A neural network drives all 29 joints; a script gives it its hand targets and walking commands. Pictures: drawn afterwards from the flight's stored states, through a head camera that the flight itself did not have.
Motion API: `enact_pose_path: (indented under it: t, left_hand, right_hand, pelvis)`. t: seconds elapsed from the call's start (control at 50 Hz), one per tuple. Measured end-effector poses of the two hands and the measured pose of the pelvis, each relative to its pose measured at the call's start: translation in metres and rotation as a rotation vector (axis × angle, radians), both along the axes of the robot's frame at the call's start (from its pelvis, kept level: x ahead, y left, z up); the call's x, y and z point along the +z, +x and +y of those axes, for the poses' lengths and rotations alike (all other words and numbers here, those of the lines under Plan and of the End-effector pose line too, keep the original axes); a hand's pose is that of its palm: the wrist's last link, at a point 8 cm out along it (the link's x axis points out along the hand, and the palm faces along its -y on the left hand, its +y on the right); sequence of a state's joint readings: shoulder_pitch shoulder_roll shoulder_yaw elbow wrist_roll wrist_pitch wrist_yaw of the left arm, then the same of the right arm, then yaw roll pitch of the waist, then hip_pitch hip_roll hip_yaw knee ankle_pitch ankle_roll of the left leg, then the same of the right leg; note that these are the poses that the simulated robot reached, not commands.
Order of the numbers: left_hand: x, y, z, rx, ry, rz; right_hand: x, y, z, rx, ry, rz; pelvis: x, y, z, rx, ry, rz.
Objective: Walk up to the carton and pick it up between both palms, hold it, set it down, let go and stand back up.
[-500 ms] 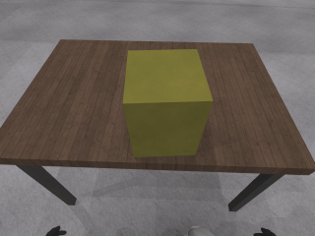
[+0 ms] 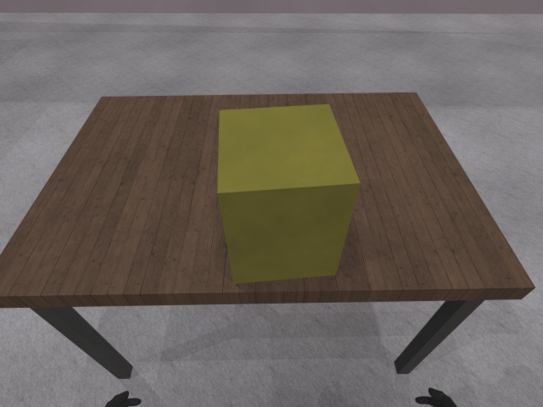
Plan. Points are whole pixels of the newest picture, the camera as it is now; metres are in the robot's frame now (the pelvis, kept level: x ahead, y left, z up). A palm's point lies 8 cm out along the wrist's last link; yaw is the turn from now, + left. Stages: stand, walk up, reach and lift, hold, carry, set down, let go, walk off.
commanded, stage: walk up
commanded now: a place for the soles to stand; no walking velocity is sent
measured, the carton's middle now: (280, 196) +0.48 -0.01 +0.03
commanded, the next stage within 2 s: reach and lift in 0.50 s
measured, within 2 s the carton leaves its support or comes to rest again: neither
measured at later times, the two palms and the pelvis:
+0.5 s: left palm out of the picture +0.12 +0.25 -0.09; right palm out of the picture +0.08 -0.27 -0.11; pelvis +0.00 +0.00 +0.00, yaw -5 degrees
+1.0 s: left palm (130, 391) +0.18 +0.22 -0.06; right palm out of the picture +0.14 -0.26 -0.06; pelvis +0.00 -0.03 +0.01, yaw -1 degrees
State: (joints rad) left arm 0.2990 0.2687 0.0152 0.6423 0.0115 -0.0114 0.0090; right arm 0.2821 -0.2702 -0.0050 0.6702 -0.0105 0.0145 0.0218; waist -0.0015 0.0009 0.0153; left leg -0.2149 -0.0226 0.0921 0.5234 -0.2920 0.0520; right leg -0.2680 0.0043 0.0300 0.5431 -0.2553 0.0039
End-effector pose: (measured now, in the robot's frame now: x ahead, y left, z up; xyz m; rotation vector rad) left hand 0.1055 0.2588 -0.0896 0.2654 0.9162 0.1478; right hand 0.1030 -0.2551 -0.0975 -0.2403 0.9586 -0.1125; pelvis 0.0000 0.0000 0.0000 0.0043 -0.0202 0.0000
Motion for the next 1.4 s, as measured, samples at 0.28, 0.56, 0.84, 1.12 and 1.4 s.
enact_pose_path:
  t: [0.28,0.56,0.84,1.12,1.4]
  left_hand:
    - [-0.006,-0.008,-0.001,-0.029,0.021,0.071]
    - [-0.007,0.027,-0.006,-0.070,0.054,0.082]
    - [0.023,0.085,-0.048,-0.040,-0.042,-0.079]
    - [0.044,0.071,-0.035,-0.018,-0.050,-0.194]
    - [0.063,0.097,-0.042,-0.018,-0.109,-0.373]
  right_hand:
    - [-0.004,-0.011,-0.012,-0.048,-0.013,0.026]
    - [-0.016,-0.021,-0.023,-0.087,-0.009,0.023]
    - [0.028,0.032,-0.023,-0.026,0.002,-0.235]
    - [0.042,0.040,0.019,-0.041,0.088,-0.328]
    - [0.068,0.080,0.030,-0.028,0.110,-0.467]
  pelvis:
    - [-0.001,0.002,-0.001,-0.048,0.003,0.002]
    - [-0.007,0.002,-0.003,-0.072,0.003,0.015]
    - [0.005,0.004,-0.027,-0.023,0.004,-0.050]
    - [0.012,0.004,-0.027,-0.019,0.004,-0.065]
    - [0.014,0.016,-0.017,-0.020,-0.006,-0.055]
